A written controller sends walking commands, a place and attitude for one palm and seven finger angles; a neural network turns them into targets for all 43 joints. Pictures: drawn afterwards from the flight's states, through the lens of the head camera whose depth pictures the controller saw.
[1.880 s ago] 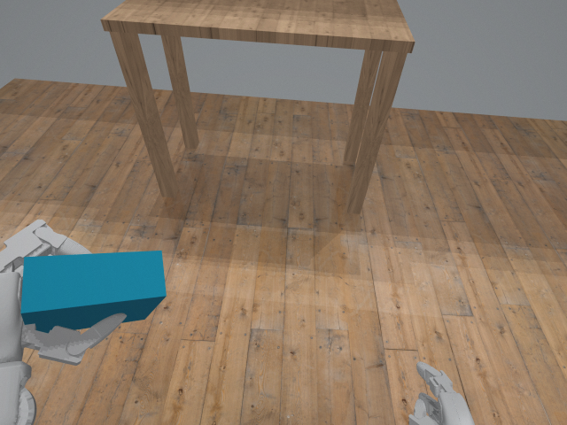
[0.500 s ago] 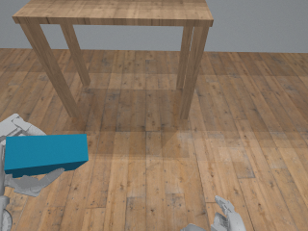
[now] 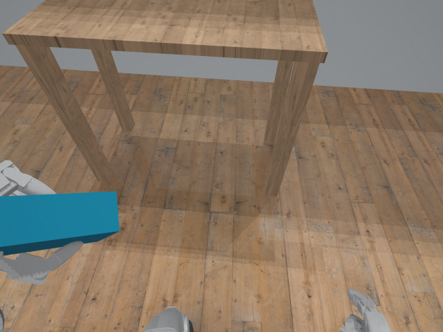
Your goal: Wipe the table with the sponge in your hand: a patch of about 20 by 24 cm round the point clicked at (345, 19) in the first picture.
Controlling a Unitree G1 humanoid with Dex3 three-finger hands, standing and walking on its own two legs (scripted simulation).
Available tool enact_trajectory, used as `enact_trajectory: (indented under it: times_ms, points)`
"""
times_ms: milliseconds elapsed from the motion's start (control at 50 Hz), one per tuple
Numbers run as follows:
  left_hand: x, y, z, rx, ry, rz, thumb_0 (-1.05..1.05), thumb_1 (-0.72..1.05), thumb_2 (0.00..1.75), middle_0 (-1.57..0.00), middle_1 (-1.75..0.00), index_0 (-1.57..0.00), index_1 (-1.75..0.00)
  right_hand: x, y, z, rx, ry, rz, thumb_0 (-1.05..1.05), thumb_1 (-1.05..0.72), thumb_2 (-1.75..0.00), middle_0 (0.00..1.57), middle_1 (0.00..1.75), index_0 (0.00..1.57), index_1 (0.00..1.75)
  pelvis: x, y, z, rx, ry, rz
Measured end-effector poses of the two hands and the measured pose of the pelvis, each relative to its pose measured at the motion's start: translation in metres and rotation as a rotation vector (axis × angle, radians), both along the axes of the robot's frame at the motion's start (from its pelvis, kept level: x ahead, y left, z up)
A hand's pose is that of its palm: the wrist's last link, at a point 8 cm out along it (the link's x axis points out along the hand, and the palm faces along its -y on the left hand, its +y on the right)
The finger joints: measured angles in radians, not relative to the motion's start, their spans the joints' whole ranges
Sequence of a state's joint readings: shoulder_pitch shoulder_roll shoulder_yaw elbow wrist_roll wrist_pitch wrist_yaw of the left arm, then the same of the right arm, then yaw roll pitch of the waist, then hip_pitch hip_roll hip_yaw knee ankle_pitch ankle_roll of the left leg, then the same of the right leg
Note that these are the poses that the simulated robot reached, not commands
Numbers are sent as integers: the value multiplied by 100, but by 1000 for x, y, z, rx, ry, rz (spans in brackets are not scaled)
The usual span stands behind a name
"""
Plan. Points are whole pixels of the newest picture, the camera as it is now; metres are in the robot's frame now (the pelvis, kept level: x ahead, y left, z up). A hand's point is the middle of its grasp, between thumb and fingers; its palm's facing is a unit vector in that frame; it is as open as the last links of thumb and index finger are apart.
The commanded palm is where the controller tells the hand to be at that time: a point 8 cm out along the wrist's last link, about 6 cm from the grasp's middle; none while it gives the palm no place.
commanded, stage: walk to a spot facing it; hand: left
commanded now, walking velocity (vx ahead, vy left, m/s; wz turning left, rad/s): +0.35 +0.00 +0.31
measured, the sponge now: (73, 222) +0.22 +0.21 +0.16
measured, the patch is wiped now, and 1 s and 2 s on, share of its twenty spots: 0.00 0.00 0.00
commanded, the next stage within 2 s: turn to face it in 0.32 s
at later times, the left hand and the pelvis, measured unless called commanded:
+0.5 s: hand (80, 157) +0.32 +0.23 +0.17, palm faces +0.55 -0.70 -0.47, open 9.4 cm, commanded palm +0.28 +0.25 +0.18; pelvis +0.15 -0.04 -0.01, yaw +6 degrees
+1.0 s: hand (156, 103) +0.45 +0.15 +0.17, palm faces +0.25 -0.86 -0.44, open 9.4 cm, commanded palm +0.40 +0.19 +0.18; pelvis +0.19 -0.06 +0.00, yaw -10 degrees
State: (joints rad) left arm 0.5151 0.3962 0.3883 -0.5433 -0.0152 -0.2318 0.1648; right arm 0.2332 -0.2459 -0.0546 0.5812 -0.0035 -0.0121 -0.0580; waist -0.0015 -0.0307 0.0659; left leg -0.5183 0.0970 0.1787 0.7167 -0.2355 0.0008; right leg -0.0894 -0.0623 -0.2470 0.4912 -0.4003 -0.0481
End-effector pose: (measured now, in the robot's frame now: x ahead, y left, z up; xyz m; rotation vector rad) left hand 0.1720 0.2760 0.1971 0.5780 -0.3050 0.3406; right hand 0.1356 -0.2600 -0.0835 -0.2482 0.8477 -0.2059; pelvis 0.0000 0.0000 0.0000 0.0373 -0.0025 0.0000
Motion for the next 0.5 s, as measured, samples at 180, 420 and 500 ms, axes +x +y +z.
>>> enact_trajectory:
  times_ms: [180,420,500]
  points:
    - [76,19,-20,-64,-86,-6,-1,-43,100,-81,-136,-81,-136,94,56,-7,66,-115,78,1,-91,-90,20,30,20,29,58,12,-20,-6,-43,38]
    - [86,-6,17,29,-46,94,-1,-43,100,-81,-136,-82,-136,151,64,-11,188,-59,175,1,-90,-90,21,30,21,30,122,-20,2,-65,-1,83]
    - [104,-16,-11,-13,-3,201,-1,-43,100,-81,-136,-82,-136,176,31,-33,163,-37,185,1,-90,-90,21,30,21,30,145,-43,-13,-42,-14,97]
